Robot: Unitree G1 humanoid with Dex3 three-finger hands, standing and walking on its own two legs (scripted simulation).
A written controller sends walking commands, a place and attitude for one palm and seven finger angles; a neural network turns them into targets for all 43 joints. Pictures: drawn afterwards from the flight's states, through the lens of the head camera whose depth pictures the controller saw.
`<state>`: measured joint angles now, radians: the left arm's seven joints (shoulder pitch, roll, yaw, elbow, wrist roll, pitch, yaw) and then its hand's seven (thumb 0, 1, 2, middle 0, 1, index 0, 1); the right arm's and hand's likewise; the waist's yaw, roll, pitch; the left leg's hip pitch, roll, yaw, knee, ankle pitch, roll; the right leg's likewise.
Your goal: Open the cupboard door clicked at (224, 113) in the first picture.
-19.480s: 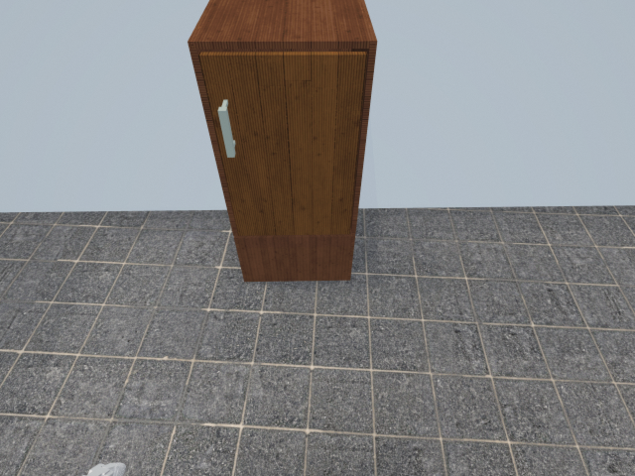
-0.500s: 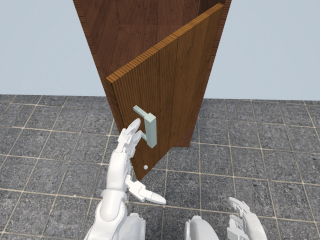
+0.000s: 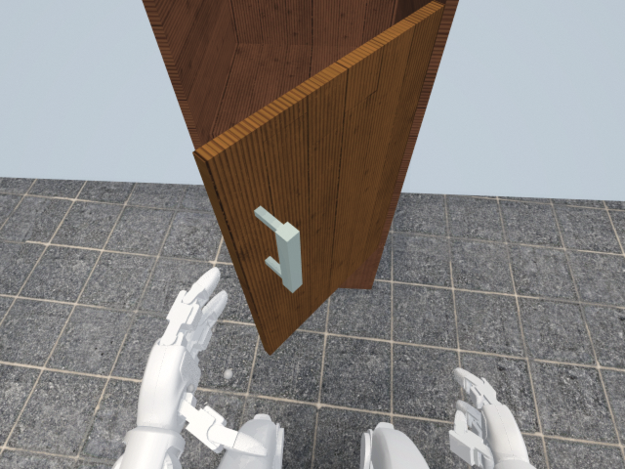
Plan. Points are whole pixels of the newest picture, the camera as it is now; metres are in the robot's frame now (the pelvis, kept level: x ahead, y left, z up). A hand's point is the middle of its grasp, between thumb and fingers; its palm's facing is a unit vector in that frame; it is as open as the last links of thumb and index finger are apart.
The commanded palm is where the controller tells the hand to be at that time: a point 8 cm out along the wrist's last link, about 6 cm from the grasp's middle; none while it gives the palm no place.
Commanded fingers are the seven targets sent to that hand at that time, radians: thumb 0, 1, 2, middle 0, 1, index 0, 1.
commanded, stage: slide the hand sideways off the handle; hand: left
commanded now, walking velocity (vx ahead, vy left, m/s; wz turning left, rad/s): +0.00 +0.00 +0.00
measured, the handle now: (279, 251) +0.37 +0.07 +0.06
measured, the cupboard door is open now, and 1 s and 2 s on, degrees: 49 49 49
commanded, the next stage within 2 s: draw the hand back to the body in 0.02 s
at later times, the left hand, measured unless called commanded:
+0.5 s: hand (162, 376) +0.20 +0.15 +0.11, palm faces -0.02 -1.00 -0.05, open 16.3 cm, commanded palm +0.18 +0.22 +0.12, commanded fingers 0.00 -0.50 0.30 -0.15 -0.30 -0.15 -0.30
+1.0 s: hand (13, 327) +0.22 +0.24 +0.19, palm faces +0.26 -0.89 -0.38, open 13.0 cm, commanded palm +0.18 +0.29 +0.22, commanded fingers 0.00 0.38 0.68 -0.18 -0.30 -0.18 -0.30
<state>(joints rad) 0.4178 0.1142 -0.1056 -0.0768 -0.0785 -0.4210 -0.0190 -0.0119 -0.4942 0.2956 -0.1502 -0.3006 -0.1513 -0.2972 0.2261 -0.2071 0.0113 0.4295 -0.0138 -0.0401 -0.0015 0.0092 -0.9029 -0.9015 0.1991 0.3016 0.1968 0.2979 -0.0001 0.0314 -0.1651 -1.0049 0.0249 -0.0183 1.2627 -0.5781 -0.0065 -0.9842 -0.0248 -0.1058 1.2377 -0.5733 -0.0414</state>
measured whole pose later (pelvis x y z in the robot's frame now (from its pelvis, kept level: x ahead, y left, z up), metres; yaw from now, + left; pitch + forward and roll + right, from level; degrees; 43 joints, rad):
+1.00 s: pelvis +0.03 +0.03 +0.09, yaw -1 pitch +1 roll -1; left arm 0.57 0.31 0.13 -0.38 -0.03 0.00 0.13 0.00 0.05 0.53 -0.18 -0.30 -0.17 -0.30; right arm 0.27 -0.22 0.07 0.52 0.01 -0.09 -0.11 0.01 -0.90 -0.90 0.20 0.30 0.20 0.30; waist 0.04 0.07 -0.06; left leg -0.31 0.00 0.03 0.68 -0.38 0.03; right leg -0.29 -0.02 -0.06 0.63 -0.35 0.01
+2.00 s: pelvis +0.01 +0.01 +0.12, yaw -3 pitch -2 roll -1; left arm 0.51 0.36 0.37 -0.38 -0.04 -0.14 0.11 0.01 0.89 0.89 -0.21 -0.30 -0.21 -0.30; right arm 0.17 -0.24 0.01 0.61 0.00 -0.06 -0.07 0.01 -0.90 -0.90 0.20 0.30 0.20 0.30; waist 0.03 0.07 0.02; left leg -0.17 0.04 0.05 0.43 -0.24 0.01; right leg -0.14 0.03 -0.05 0.34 -0.17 -0.01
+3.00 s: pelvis -0.11 +0.04 +0.10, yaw -5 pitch +5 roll -2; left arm 0.55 0.44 0.46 -0.54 -0.05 -0.23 0.15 0.01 0.90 0.89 -0.21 -0.30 -0.21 -0.30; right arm 0.16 -0.17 0.02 0.63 -0.04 -0.12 -0.05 0.01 -0.90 -0.90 0.20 0.30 0.20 0.30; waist 0.04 -0.03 -0.01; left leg -0.49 0.03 0.07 0.43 -0.02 0.04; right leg -0.12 0.04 0.02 0.45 -0.33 -0.02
